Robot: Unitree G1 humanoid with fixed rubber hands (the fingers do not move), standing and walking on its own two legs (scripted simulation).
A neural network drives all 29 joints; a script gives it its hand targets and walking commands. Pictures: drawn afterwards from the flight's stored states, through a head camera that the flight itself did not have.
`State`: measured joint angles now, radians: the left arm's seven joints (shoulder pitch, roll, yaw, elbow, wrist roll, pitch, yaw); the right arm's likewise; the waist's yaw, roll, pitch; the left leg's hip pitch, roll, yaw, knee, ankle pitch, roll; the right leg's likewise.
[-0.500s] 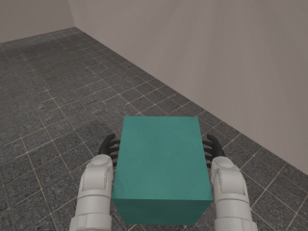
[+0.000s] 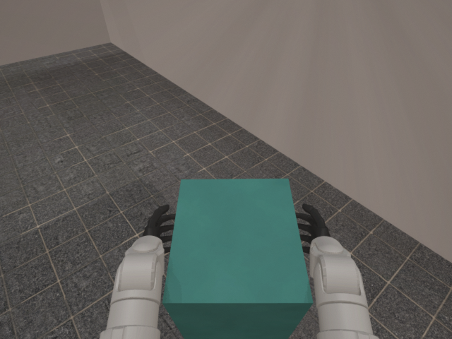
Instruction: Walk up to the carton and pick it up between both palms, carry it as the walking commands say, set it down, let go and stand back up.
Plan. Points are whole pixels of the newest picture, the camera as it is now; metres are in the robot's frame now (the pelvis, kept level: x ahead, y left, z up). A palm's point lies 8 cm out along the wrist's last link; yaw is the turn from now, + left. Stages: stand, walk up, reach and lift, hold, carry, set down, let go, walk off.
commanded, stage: reach and lift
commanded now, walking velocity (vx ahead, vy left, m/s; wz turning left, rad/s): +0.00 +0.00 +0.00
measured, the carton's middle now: (235, 261) +0.30 +0.00 -0.03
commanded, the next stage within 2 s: hold in 0.20 s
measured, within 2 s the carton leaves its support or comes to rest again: neither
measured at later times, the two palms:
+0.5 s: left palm (152, 249) +0.28 +0.15 +0.04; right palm (322, 250) +0.28 -0.15 +0.05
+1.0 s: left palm (156, 249) +0.28 +0.14 +0.04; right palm (326, 252) +0.27 -0.16 +0.05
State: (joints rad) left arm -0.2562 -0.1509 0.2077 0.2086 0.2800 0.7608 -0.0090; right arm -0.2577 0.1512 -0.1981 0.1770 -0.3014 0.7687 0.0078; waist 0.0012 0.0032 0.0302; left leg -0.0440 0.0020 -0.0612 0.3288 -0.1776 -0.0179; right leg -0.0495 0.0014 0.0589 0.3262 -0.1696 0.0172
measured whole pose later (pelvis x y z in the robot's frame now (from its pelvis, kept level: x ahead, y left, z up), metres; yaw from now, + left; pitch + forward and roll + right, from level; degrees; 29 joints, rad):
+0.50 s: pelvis -0.01 +0.00 +0.00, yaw +0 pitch -8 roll +0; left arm -0.27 -0.16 0.22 0.24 0.29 0.76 -0.01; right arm -0.27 0.16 -0.22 0.21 -0.30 0.76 0.01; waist -0.01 -0.01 0.03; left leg -0.05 0.00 -0.07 0.37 -0.19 -0.02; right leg -0.05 0.00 0.06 0.36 -0.18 0.02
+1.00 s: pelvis +0.00 +0.00 +0.00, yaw +0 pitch -7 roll +0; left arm -0.21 -0.14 0.16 0.18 0.26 0.77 0.01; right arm -0.21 0.14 -0.17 0.14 -0.28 0.78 0.01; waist -0.01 0.00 0.02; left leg -0.04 0.00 -0.06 0.33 -0.18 -0.02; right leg -0.05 0.01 0.06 0.33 -0.17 0.01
